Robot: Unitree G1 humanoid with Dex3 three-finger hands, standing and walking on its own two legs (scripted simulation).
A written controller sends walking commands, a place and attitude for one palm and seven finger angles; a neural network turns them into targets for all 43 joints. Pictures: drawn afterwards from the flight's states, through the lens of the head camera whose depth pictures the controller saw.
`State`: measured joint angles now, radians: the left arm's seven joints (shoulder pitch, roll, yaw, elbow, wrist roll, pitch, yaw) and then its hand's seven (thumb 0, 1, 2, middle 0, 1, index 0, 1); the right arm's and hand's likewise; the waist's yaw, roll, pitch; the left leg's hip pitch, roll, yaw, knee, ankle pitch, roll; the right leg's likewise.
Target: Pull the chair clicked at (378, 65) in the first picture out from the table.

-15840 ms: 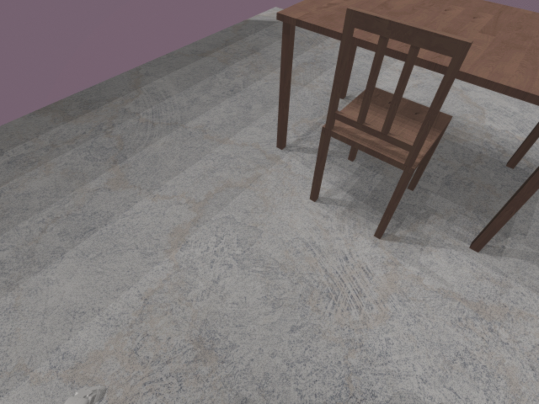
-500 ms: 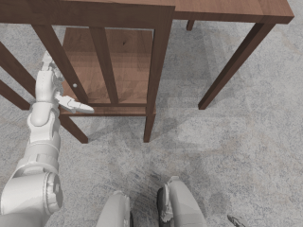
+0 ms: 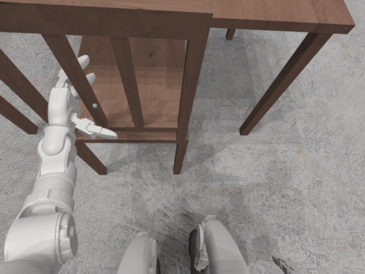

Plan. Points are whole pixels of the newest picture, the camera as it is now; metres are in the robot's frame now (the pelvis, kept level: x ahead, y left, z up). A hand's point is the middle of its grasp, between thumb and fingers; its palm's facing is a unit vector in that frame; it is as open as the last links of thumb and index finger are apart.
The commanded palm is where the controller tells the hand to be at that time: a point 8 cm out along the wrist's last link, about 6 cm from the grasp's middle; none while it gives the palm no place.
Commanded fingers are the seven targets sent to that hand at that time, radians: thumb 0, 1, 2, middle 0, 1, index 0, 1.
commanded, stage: hook a spindle and tug to test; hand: left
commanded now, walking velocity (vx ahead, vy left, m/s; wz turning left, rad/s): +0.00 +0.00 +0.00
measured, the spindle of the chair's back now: (84, 90) +0.50 +0.18 +0.03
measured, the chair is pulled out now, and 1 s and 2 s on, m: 0.00 0.02 0.10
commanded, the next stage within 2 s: step backward, pulling the chair out in 1.20 s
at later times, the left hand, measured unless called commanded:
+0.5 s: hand (95, 104) +0.47 +0.16 +0.02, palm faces -0.02 -1.00 -0.04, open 7.0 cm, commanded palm +0.44 +0.21 +0.02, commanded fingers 0.00 0.90 0.90 -0.50 -1.45 -0.50 -1.45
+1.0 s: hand (97, 112) +0.45 +0.16 +0.02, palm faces -0.03 -1.00 -0.04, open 5.5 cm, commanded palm +0.41 +0.21 +0.02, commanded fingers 0.00 0.90 0.90 -0.50 -1.45 -0.50 -1.45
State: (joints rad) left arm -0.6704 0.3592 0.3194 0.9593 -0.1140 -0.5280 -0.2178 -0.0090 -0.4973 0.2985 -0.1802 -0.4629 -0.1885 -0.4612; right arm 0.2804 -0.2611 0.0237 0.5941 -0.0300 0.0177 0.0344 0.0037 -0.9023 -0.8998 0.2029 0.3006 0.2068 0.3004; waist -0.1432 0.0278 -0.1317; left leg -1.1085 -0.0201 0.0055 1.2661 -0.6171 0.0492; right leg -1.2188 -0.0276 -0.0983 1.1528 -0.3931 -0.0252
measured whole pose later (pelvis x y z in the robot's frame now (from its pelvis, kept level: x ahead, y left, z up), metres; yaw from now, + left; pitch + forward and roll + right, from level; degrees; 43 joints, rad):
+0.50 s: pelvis +0.00 +0.00 +0.00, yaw +0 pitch +26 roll -2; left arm -0.68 0.37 0.32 0.97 -0.13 -0.52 -0.21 0.00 0.43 0.69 -0.48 -1.42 -0.44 -1.41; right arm 0.30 -0.27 0.02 0.60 -0.02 0.02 0.04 0.00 -0.90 -0.90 0.20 0.30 0.21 0.30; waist -0.14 0.03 -0.13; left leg -1.10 -0.02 0.01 1.26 -0.61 0.04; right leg -1.22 -0.02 -0.09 1.15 -0.39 -0.03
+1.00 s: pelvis +0.01 +0.00 +0.01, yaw +0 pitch +26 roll -2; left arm -0.51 0.29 0.27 0.80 -0.15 -0.51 -0.18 0.01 0.71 0.76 -0.45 -1.44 -0.42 -1.45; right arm 0.28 -0.25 0.01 0.57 -0.02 0.01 0.05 0.00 -0.90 -0.90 0.20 0.30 0.21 0.30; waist -0.11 0.03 -0.15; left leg -1.05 -0.02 0.02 1.22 -0.62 0.05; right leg -1.18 -0.02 -0.08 1.13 -0.41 -0.02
